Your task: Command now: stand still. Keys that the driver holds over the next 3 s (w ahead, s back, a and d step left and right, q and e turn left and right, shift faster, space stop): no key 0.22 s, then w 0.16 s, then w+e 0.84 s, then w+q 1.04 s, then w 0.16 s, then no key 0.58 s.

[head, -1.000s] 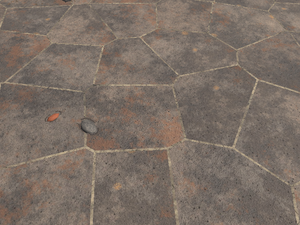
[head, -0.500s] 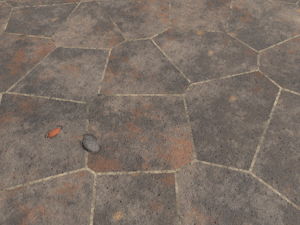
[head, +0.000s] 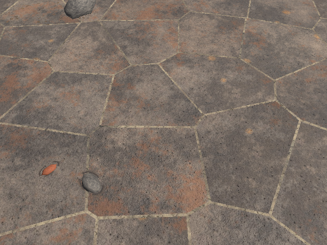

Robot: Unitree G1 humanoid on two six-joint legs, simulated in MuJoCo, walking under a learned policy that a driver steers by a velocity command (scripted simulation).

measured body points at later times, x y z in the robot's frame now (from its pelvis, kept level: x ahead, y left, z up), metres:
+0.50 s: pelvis +0.04 +0.03 -0.01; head +0.04 +0.04 +0.44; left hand +0.04 +0.29 -0.16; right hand +0.06 -0.24 -0.15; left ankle +0.02 +0.13 -0.75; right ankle -0.01 -0.09 -0.74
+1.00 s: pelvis +0.30 -0.05 -0.11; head +0.34 -0.06 +0.34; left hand +0.59 +0.09 -0.20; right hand +0.13 -0.26 -0.24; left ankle +0.02 +0.13 -0.73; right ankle +0.43 -0.18 -0.83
